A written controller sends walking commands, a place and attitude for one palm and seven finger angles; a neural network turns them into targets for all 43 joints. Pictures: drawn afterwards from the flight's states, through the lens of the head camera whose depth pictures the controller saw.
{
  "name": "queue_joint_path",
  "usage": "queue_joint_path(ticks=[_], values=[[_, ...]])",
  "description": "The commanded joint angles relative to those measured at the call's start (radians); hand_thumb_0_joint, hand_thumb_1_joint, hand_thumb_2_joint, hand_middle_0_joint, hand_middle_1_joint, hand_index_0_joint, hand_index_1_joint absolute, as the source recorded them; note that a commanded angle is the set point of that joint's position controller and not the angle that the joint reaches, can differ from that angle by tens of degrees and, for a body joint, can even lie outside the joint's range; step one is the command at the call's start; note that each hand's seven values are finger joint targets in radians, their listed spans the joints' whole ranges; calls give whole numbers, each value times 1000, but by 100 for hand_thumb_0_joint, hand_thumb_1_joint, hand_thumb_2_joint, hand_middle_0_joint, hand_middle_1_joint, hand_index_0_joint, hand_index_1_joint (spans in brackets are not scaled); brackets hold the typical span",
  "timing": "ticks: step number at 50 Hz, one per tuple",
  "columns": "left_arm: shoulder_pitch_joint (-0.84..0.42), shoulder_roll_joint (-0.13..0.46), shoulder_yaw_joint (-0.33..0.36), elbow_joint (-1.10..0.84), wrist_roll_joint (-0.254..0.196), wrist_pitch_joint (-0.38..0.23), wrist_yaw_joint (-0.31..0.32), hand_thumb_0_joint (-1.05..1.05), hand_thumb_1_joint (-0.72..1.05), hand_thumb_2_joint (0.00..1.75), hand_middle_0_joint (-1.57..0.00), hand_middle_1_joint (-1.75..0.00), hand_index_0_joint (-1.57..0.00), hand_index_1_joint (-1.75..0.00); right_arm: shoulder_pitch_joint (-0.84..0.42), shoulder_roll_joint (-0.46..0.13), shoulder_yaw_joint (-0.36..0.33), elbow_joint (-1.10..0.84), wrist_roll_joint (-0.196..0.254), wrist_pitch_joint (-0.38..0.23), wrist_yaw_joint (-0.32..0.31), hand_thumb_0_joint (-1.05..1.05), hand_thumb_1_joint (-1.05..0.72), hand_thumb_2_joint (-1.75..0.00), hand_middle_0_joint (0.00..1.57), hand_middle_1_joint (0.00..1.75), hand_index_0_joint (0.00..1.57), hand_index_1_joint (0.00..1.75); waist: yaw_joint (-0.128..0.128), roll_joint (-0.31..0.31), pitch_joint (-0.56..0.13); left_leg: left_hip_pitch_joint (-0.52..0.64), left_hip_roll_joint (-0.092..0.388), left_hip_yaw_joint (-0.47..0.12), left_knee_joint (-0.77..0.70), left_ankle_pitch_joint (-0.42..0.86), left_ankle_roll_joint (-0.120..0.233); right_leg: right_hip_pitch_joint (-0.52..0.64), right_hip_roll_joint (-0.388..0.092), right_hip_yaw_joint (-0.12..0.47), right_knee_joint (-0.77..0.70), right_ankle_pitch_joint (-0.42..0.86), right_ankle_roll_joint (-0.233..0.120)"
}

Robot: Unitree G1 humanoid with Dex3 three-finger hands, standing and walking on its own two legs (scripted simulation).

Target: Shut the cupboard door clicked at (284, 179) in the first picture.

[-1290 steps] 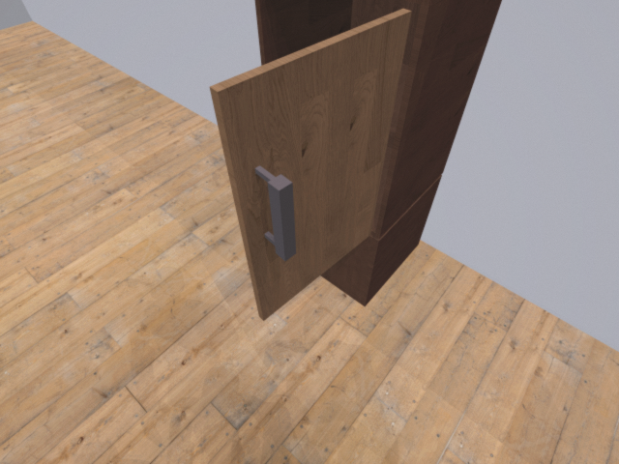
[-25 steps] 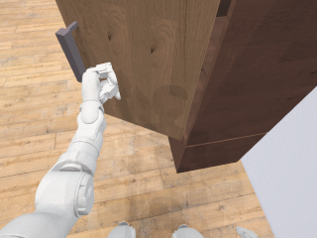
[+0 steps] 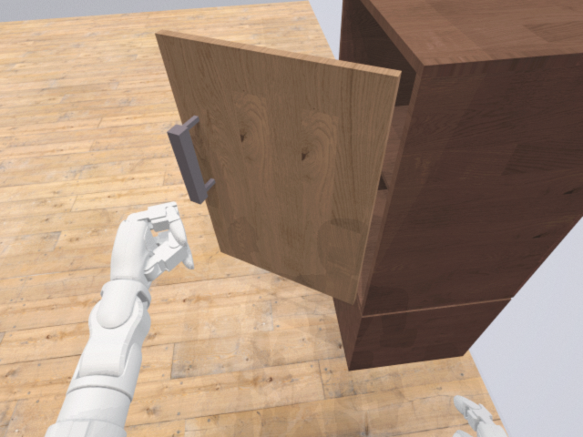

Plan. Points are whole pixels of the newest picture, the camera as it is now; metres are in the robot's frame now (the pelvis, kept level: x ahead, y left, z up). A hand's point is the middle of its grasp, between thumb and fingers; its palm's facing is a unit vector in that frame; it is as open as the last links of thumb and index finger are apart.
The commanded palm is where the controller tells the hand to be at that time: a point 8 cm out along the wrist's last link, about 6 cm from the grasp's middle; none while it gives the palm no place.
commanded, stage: draw the hand back to the body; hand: left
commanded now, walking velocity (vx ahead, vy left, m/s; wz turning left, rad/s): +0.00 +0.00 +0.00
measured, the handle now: (196, 160) +0.61 +0.21 +0.04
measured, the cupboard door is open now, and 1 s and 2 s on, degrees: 58 58 58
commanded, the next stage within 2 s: step back with the hand held close in 1.02 s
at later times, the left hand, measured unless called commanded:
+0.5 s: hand (54, 302) +0.23 +0.25 +0.16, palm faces +0.37 -0.86 -0.36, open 5.0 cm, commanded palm +0.18 +0.29 +0.18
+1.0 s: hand (6, 325) +0.20 +0.27 +0.18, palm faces +0.45 -0.80 -0.40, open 7.4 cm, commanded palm +0.15 +0.31 +0.20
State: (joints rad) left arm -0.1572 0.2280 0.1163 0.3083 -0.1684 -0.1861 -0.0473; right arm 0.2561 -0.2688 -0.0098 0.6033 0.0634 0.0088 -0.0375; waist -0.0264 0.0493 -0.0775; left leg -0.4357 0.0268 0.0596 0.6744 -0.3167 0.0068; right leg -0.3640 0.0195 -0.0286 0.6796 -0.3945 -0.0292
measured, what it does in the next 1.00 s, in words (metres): stands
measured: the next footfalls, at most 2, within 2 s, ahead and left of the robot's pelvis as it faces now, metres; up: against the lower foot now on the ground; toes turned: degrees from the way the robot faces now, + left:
none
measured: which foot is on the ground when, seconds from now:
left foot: down 0.00-1.00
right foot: down 0.00-1.00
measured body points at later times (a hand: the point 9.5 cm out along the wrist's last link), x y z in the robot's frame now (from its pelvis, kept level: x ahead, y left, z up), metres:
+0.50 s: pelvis +0.02 +0.01 +0.02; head +0.00 -0.02 +0.47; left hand +0.20 +0.30 +0.18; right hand +0.21 -0.19 -0.07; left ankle +0.02 +0.12 -0.72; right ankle -0.03 -0.10 -0.72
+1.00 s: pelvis +0.01 +0.01 +0.02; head -0.01 -0.02 +0.47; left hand +0.17 +0.31 +0.20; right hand +0.21 -0.21 -0.06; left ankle +0.02 +0.12 -0.72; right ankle -0.03 -0.10 -0.72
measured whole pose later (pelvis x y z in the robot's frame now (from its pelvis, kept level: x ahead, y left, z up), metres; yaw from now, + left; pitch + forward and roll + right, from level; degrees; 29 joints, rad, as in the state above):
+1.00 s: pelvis +0.01 +0.01 +0.02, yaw +1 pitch -4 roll +0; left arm 0.47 0.35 0.33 -0.37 -0.09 -0.07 0.10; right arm 0.19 -0.23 0.01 0.63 0.02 -0.06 -0.08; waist 0.06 0.06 0.00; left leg -0.13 0.00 0.05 0.42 -0.22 0.02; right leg -0.04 0.01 -0.04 0.39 -0.29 -0.02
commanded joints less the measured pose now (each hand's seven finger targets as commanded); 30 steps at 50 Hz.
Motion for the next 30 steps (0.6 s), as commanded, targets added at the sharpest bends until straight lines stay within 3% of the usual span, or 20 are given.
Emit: queue_joint_path(ticks=[1,3,5,7,10,11,19,24,25,27,30], values=[[-179,194,36,-370,58,3,80,0,90,90,-105,-123,-105,-123,-148,-71,-9,-174,-1,-14,-48,0,-90,-90,20,30,20,30,20,-90,-141,244,-27,-27,-161,162,42,96,-30,53,-233,326,39],[-149,189,32,-408,71,28,98,0,90,90,-100,-117,-100,-117,-170,-67,2,-171,-4,-10,-57,0,-90,-90,20,30,20,30,20,-45,-96,291,-25,-29,-195,171,42,99,-23,42,-263,309,30],[-99,205,46,-438,79,46,109,0,90,90,-94,-111,-94,-111,-173,-69,6,-168,-9,-10,-61,0,-90,-90,20,30,20,30,26,-51,-78,324,-21,-36,-226,185,41,128,-17,33,-288,297,23],[-68,194,47,-495,82,56,116,0,90,90,-89,-105,-89,-105,-186,-60,15,-171,-13,-15,-60,0,-90,-90,20,30,20,30,30,4,-76,369,-20,-39,-252,212,36,150,-15,23,-302,312,16],[29,211,69,-556,85,75,123,0,90,90,-81,-96,-81,-96,-192,-63,20,-173,-22,-21,-55,0,-90,-90,20,30,20,30,40,-17,-71,398,-17,-43,-277,250,35,191,-12,18,-325,339,15],[43,200,66,-597,86,76,125,0,90,90,-78,-93,-78,-93,-199,-57,22,-177,-23,-25,-53,0,-90,-90,20,30,20,30,40,14,-70,411,-17,-42,-284,269,33,199,-14,16,-325,357,13],[271,256,183,-757,87,96,139,0,90,90,-56,-69,-56,-69,-210,-52,19,-180,-39,-40,-38,0,-90,-90,20,30,20,30,63,-11,-61,426,-15,-39,-288,361,30,252,-18,6,-335,443,17],[378,287,246,-831,86,89,149,0,90,90,-42,-54,-42,-54,-214,-52,14,-172,-41,-61,-37,0,-90,-90,20,30,20,30,72,13,-31,415,-13,-44,-295,346,28,244,-19,0,-340,404,18],[419,312,278,-829,84,88,151,0,90,90,-39,-51,-39,-51,-213,-57,10,-166,-43,-67,-37,0,-90,-90,20,30,20,30,79,-16,-12,398,-13,-46,-293,341,29,243,-18,1,-350,401,18],[470,314,303,-859,81,79,153,0,90,90,-34,-45,-34,-45,-214,-52,6,-166,-42,-73,-37,0,-90,-90,20,30,20,30,82,-16,-30,398,-14,-39,-287,348,31,255,-23,1,-341,415,21],[543,354,367,-875,77,71,159,0,90,90,-25,-36,-25,-36,-213,-57,0,-158,-41,-87,-37,0,-90,-90,20,30,20,30,91,-8,1,374,-14,-39,-285,329,31,245,-23,5,-355,394,21]])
